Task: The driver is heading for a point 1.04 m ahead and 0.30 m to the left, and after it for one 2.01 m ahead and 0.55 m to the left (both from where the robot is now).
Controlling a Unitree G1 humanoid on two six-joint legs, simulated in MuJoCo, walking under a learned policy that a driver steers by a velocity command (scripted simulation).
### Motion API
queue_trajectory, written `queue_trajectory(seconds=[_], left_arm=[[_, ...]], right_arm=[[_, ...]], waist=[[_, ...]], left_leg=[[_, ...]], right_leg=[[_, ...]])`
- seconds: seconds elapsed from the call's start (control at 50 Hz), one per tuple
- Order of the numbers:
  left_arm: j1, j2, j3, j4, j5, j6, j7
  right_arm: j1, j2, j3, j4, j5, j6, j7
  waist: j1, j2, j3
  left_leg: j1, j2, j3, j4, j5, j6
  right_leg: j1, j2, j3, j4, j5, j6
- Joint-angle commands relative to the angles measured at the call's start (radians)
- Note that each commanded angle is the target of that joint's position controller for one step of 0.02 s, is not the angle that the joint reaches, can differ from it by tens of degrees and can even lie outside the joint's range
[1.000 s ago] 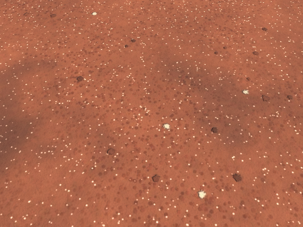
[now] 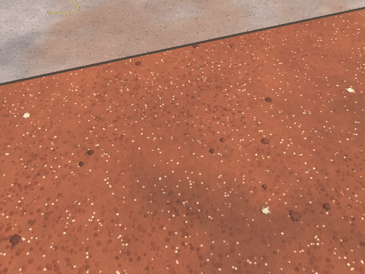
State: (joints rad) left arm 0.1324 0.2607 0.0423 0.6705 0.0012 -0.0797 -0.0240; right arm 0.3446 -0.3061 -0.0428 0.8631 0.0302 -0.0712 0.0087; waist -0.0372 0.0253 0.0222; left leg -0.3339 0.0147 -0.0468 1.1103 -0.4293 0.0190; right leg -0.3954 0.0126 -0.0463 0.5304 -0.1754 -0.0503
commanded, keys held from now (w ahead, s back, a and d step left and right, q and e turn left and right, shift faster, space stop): w+q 0.74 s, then w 0.26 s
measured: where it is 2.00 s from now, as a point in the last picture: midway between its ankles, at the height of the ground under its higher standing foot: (104, 166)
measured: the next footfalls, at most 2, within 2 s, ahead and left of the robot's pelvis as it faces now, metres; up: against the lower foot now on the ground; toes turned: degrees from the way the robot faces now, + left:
left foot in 0.44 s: +0.38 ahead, +0.16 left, +0.00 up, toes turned +17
right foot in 0.92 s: +0.71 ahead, +0.07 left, +0.00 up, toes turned +30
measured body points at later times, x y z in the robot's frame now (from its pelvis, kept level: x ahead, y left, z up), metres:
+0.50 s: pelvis +0.27 +0.06 -0.02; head +0.31 +0.07 +0.43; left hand +0.23 +0.35 -0.14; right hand +0.52 -0.14 -0.10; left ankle +0.34 +0.15 -0.73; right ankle +0.10 -0.10 -0.66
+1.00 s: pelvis +0.56 +0.10 -0.01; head +0.58 +0.11 +0.44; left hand +0.60 +0.42 -0.09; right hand +0.75 -0.12 -0.13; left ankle +0.37 +0.16 -0.66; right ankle +0.68 +0.05 -0.73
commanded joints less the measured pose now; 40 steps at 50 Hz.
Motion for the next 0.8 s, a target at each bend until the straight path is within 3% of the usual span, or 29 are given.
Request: queue_trajectory(seconds=[0.02,0.06,0.14,0.24,0.34,0.4,0.42,0.44,0.46,0.48,0.5,0.52,0.54,0.56,0.58,0.64,0.72,0.8], left_arm=[[0.113,0.1,0.033,-0.004,0.01,-0.015,0.002],[0.09,0.098,0.038,0.014,0.01,-0.033,0.0],[0.107,0.125,0.05,0.058,0.018,-0.044,0.014],[0.143,0.155,0.056,0.094,0.009,-0.033,0.03],[0.215,0.183,0.067,0.142,-0.01,0.006,0.037],[0.188,0.224,0.077,0.135,-0.017,0.031,0.051],[0.176,0.234,0.079,0.131,-0.017,0.039,0.057],[0.16,0.229,0.074,0.124,-0.02,0.041,0.062],[0.196,0.151,0.047,0.1,0.015,0.026,0.059],[0.247,0.063,0.014,0.05,0.013,-0.011,0.04],[0.125,0.162,0.035,0.037,-0.024,-0.049,0.022],[0.056,0.169,0.035,0.009,-0.048,-0.065,0.015],[0.052,0.151,0.032,0.015,-0.031,-0.07,0.022],[0.056,0.163,0.041,0.025,-0.004,-0.063,0.028],[0.077,0.164,0.045,0.027,0.004,-0.05,0.027],[0.078,0.128,0.038,0.017,0.015,-0.021,0.029],[-0.078,0.082,0.017,-0.024,0.014,-0.022,0.025],[-0.157,0.103,0.018,-0.042,-0.007,-0.037,0.003]], right_arm=[[-0.056,-0.11,-0.033,-0.092,-0.004,-0.011,-0.002],[-0.019,-0.067,-0.028,-0.077,-0.001,0.016,-0.004],[-0.089,-0.048,-0.031,-0.103,-0.007,0.031,-0.007],[-0.24,-0.015,-0.017,-0.151,-0.012,0.02,0.022],[-0.362,-0.011,-0.011,-0.233,-0.009,0.02,0.052],[-0.29,-0.055,-0.036,-0.248,-0.009,0.026,0.062],[-0.182,-0.092,-0.057,-0.227,-0.006,0.029,0.058],[-0.018,-0.15,-0.09,-0.188,-0.005,0.032,0.044],[0.094,-0.244,-0.115,-0.164,-0.004,0.044,0.018],[0.04,-0.289,-0.114,-0.198,-0.003,0.032,0.021],[0.061,-0.2,-0.09,-0.202,-0.01,0.025,0.025],[0.027,-0.159,-0.08,-0.198,-0.013,0.016,0.024],[-0.038,-0.137,-0.072,-0.205,-0.011,0.011,0.024],[-0.095,-0.101,-0.061,-0.218,-0.014,0.009,0.02],[-0.123,-0.093,-0.056,-0.236,-0.026,0.01,0.015],[-0.12,-0.121,-0.064,-0.236,-0.022,0.005,0.0],[-0.071,-0.148,-0.074,-0.218,-0.011,0.015,-0.02],[0.003,-0.136,-0.069,-0.183,-0.006,0.022,-0.022]], waist=[[0.06,-0.12,-0.063],[0.028,-0.122,-0.046],[0.03,-0.08,0.0],[0.087,-0.061,0.044],[0.122,-0.06,0.077],[0.053,-0.119,-0.008],[-0.01,-0.125,-0.07],[-0.101,-0.097,-0.152],[-0.107,0.086,-0.247],[-0.014,0.243,-0.378],[-0.093,0.091,-0.369],[-0.081,0.057,-0.23],[-0.024,-0.039,-0.135],[0.01,-0.034,-0.094],[0.04,-0.005,-0.075],[0.06,0.002,-0.052],[0.003,0.035,-0.023],[-0.041,0.064,-0.028]], left_leg=[[-0.348,0.112,-0.058,0.059,0.116,0.003],[-0.288,0.117,-0.06,0.034,0.165,-0.012],[-0.373,0.108,-0.092,-0.095,0.337,-0.034],[-0.341,0.089,-0.002,-0.365,0.539,-0.018],[-0.404,0.065,0.067,-0.481,0.415,0.027],[-0.233,-0.025,0.156,-0.483,0.258,0.083],[-0.09,-0.065,0.171,-0.498,0.238,0.111],[0.17,-0.087,0.142,-0.576,0.306,0.153],[0.481,0.113,-0.163,-0.566,0.378,0.223],[0.753,0.326,-0.752,-0.73,0.196,0.44],[0.742,0.312,-0.716,-0.803,0.144,0.39],[0.62,0.275,-0.563,-0.809,0.19,0.347],[0.454,0.228,-0.451,-0.817,0.294,0.31],[0.337,0.192,-0.37,-0.831,0.392,0.29],[0.253,0.171,-0.337,-0.854,0.451,0.289],[0.125,0.138,-0.259,-0.888,0.562,0.295],[0.05,0.06,-0.174,-0.872,0.475,0.227],[0.118,0.101,-0.228,-0.827,0.352,0.198]], right_leg=[[0.331,-0.278,0.329,-0.311,0.022,-0.161],[0.249,-0.267,0.241,-0.368,0.099,-0.164],[0.26,-0.259,0.092,-0.407,0.228,-0.155],[0.306,-0.238,-0.056,-0.424,0.258,-0.112],[0.5,-0.295,-0.106,-0.338,0.406,-0.096],[0.542,-0.296,-0.149,-0.14,0.884,-0.061],[0.515,-0.282,-0.163,0.014,0.976,-0.046],[0.39,-0.242,-0.184,0.238,0.887,-0.009],[0.096,-0.171,-0.179,0.563,0.298,0.034],[-0.288,0.05,0.003,0.88,-0.417,0.084],[-0.399,-0.011,0.158,0.905,-0.375,0.06],[-0.433,-0.051,0.142,0.848,-0.292,0.038],[-0.387,-0.095,0.136,0.745,-0.223,0.038],[-0.32,-0.122,0.133,0.66,-0.186,0.048],[-0.259,-0.134,0.135,0.632,-0.16,0.059],[-0.214,-0.125,0.103,0.501,-0.099,0.108],[-0.15,-0.068,0.084,0.177,0.174,0.132],[-0.094,-0.04,0.098,0.02,0.282,0.112]])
